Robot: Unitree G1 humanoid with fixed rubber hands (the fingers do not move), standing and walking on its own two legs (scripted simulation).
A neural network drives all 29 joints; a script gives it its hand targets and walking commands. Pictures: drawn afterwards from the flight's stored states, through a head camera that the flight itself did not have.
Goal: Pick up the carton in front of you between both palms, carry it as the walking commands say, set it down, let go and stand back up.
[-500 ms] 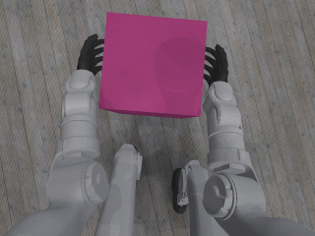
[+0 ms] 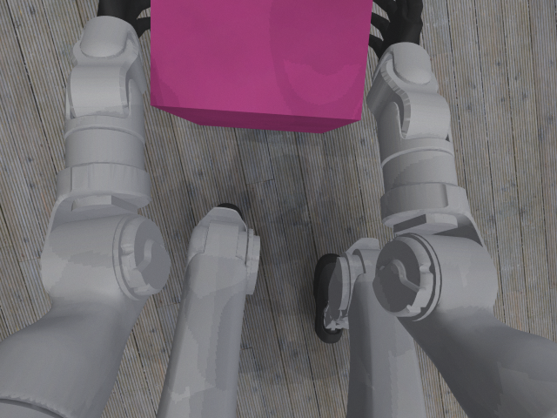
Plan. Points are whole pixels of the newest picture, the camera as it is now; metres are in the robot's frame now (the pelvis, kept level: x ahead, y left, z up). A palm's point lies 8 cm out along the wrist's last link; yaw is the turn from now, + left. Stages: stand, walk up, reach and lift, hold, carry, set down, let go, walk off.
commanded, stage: set down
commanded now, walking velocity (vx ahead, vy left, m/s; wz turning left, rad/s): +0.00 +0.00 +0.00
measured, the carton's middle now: (263, 45) +0.52 +0.15 -0.20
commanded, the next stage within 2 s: none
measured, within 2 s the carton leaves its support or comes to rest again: rests again in 0.84 s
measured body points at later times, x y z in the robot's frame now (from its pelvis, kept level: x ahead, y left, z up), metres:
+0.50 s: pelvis +0.00 +0.00 -0.06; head +0.37 +0.09 +0.16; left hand +0.52 +0.31 -0.25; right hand +0.57 +0.01 -0.25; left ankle +0.13 +0.13 -0.44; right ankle +0.08 -0.13 -0.44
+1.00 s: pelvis -0.02 -0.01 -0.08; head +0.36 +0.08 +0.14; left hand +0.51 +0.30 -0.27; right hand +0.56 -0.01 -0.27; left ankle +0.13 +0.13 -0.44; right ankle +0.08 -0.13 -0.44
